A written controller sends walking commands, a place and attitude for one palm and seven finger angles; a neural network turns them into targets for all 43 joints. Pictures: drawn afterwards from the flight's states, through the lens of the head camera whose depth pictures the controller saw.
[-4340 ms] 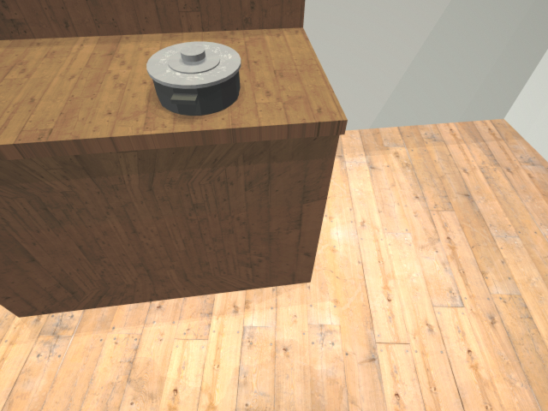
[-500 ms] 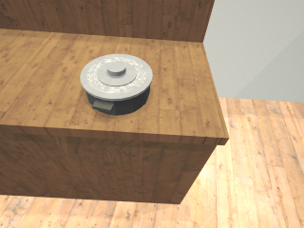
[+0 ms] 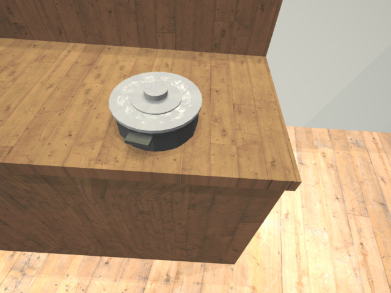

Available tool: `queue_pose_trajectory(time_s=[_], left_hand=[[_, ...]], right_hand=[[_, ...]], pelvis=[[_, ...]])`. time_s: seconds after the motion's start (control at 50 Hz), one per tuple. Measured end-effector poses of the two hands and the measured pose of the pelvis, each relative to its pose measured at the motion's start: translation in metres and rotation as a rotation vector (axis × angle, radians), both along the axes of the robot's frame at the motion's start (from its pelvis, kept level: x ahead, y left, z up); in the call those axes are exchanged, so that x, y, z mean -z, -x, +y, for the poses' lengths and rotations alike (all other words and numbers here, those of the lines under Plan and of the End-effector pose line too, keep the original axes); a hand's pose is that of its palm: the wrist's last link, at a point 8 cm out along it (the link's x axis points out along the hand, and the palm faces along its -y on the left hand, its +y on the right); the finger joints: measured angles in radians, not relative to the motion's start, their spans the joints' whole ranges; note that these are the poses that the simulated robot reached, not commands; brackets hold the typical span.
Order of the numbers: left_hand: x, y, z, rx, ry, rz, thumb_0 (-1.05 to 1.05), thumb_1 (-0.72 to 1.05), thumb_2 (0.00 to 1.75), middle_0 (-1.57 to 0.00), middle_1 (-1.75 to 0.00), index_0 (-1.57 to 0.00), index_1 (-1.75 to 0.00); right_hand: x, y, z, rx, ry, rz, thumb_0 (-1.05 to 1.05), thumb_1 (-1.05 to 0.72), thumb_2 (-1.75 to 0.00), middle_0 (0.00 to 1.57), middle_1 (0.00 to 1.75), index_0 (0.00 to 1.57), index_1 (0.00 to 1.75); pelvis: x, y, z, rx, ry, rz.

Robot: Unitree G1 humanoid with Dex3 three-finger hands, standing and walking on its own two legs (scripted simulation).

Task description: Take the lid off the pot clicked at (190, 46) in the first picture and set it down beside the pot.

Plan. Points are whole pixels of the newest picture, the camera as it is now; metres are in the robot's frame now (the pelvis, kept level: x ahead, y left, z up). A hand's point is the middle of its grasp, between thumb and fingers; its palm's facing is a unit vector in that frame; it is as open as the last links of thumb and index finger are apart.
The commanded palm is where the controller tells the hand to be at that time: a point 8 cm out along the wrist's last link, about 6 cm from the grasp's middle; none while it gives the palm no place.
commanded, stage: lift the closed hand beside the body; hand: left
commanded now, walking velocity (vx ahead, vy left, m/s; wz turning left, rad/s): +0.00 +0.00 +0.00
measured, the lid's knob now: (155, 91) +0.49 +0.13 +0.15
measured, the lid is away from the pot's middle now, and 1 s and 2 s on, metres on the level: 0.00 0.00 0.00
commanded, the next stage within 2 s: raise the hand higher, near the body in 0.66 s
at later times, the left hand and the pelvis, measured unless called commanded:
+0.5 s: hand out of the picture +0.10 +0.22 +0.01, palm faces +0.25 -0.93 -0.27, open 3.9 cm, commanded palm +0.05 +0.26 +0.06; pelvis -0.04 +0.00 +0.00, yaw +2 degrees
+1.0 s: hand out of the picture +0.10 +0.24 +0.11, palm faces +0.31 -0.85 -0.41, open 3.1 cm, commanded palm +0.04 +0.28 +0.15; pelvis -0.05 +0.01 +0.01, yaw +1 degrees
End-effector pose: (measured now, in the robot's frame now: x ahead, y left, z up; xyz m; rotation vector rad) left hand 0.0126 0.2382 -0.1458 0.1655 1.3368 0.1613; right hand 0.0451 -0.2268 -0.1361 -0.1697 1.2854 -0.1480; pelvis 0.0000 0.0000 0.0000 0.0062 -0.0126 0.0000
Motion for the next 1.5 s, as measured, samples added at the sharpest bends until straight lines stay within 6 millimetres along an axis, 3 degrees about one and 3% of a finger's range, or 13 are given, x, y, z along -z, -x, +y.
queue_pose_trajectory(time_s=[0.08,0.18,0.24,0.36,0.46,0.56,0.68,0.8,0.9,1.1,1.26,1.5], left_hand=[[-0.005,-0.006,0.003,-0.038,-0.008,-0.049,0.00,0.91,0.90,-0.20,-0.30,-0.20,-0.30],[-0.087,-0.078,0.015,-0.033,-0.150,-0.545,0.01,0.91,0.90,-0.26,-0.36,-0.26,-0.37],[-0.108,-0.093,0.013,0.017,-0.164,-0.647,0.00,0.91,0.90,-0.33,-0.44,-0.33,-0.45],[-0.152,-0.082,0.010,0.071,-0.141,-0.831,0.01,0.90,0.90,-0.55,-0.68,-0.55,-0.68],[-0.168,-0.060,0.018,0.031,-0.168,-0.896,0.01,0.90,0.90,-0.75,-0.90,-0.76,-0.91],[-0.194,-0.046,0.024,0.011,-0.217,-0.992,0.01,0.90,0.90,-0.97,-1.14,-0.97,-1.14],[-0.222,-0.041,0.032,0.032,-0.282,-1.071,0.01,0.90,0.90,-1.17,-1.36,-1.17,-1.36],[-0.255,-0.040,0.039,0.093,-0.364,-1.148,0.01,0.90,0.90,-1.26,-1.45,-1.26,-1.46],[-0.270,-0.043,0.042,0.124,-0.398,-1.187,0.01,0.89,0.90,-1.29,-1.48,-1.29,-1.49],[-0.293,-0.055,0.043,0.156,-0.427,-1.286,0.01,0.89,0.90,-1.30,-1.49,-1.30,-1.50],[-0.312,-0.064,0.042,0.168,-0.446,-1.377,0.01,0.89,0.90,-1.30,-1.50,-1.30,-1.50],[-0.342,-0.072,0.040,0.184,-0.499,-1.500,0.01,0.89,0.90,-1.30,-1.50,-1.31,-1.50]], right_hand=[[0.000,0.006,0.001,0.001,0.003,-0.006,0.00,-0.91,-0.90,0.20,0.30,0.20,0.30],[-0.018,-0.026,0.003,-0.052,0.009,-0.283,0.01,-0.91,-0.90,0.20,0.30,0.20,0.30],[-0.033,-0.059,0.004,-0.055,-0.007,-0.434,0.01,-0.91,-0.90,0.20,0.30,0.20,0.30],[-0.088,-0.116,0.008,-0.121,0.021,-0.727,0.01,-0.91,-0.90,0.20,0.30,0.20,0.30],[-0.114,-0.137,0.013,-0.199,0.050,-0.817,0.01,-0.91,-0.90,0.20,0.30,0.20,0.30],[-0.115,-0.135,0.023,-0.251,0.048,-0.815,0.00,-0.90,-0.90,0.20,0.30,0.20,0.30],[-0.096,-0.114,0.033,-0.253,0.012,-0.743,0.01,-0.90,-0.90,0.20,0.30,0.20,0.30],[-0.078,-0.093,0.036,-0.226,-0.018,-0.681,0.01,-0.90,-0.90,0.20,0.30,0.20,0.30],[-0.072,-0.085,0.033,-0.213,-0.014,-0.658,0.01,-0.90,-0.90,0.20,0.30,0.20,0.30],[-0.084,-0.098,0.022,-0.213,0.031,-0.701,0.01,-0.90,-0.90,0.20,0.30,0.20,0.30],[-0.094,-0.114,0.026,-0.239,0.030,-0.741,0.01,-0.90,-0.90,0.20,0.30,0.20,0.30],[-0.087,-0.114,0.035,-0.263,-0.007,-0.708,0.01,-0.90,-0.90,0.20,0.30,0.20,0.30]], pelvis=[[0.001,0.003,0.004,-0.001,0.012,0.001],[-0.003,0.008,0.011,-0.021,-0.001,-0.014],[-0.003,0.017,0.012,-0.023,0.002,-0.005],[-0.004,0.032,0.008,-0.011,0.012,-0.024],[-0.004,0.042,0.005,-0.025,0.021,-0.051],[-0.005,0.047,0.002,-0.036,0.025,-0.080],[-0.005,0.049,0.002,-0.034,0.027,-0.102],[-0.006,0.049,0.003,-0.025,0.028,-0.114],[-0.006,0.050,0.005,-0.019,0.028,-0.119],[-0.007,0.046,0.007,-0.008,0.026,-0.126],[-0.008,0.044,0.007,-0.005,0.025,-0.130],[-0.009,0.042,0.004,-0.006,0.025,-0.132]])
